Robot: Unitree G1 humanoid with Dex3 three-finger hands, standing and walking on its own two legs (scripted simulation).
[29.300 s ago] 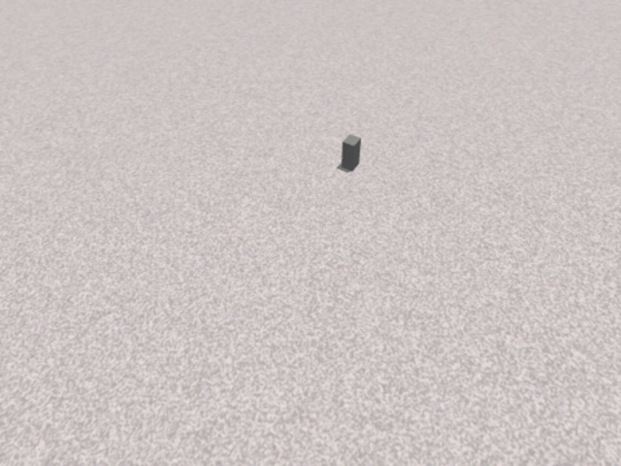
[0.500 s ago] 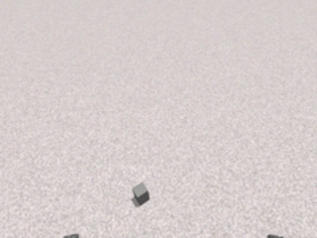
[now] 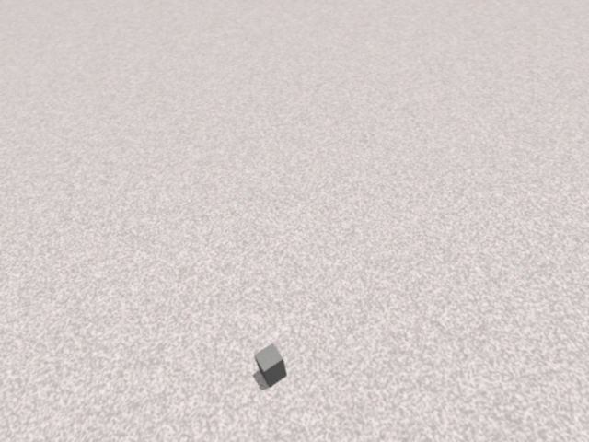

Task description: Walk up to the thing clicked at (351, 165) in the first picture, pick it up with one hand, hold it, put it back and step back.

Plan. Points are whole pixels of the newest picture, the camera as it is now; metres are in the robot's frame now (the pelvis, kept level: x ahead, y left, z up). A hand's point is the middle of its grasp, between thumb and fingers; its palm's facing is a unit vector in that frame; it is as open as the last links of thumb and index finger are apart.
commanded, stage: stand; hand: left
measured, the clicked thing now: (271, 365) +0.46 +0.16 -0.70
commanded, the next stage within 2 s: step back in 1.30 s
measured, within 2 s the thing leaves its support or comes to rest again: neither
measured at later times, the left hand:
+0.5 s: hand out of the picture +0.08 +0.24 -0.15, palm faces -0.01 -0.94 -0.35, open 7.4 cm
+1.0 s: hand out of the picture +0.09 +0.24 -0.15, palm faces -0.01 -0.94 -0.34, open 7.4 cm
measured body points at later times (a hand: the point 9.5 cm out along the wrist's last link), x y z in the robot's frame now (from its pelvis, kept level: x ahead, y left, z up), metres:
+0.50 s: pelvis +0.01 -0.01 +0.00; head +0.01 -0.02 +0.45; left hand +0.08 +0.29 -0.13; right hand +0.08 -0.30 -0.14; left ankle +0.02 +0.12 -0.74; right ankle +0.02 -0.13 -0.74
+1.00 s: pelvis +0.02 -0.01 +0.00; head +0.02 -0.01 +0.45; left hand +0.09 +0.29 -0.13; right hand +0.08 -0.31 -0.13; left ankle +0.02 +0.12 -0.74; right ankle +0.02 -0.13 -0.74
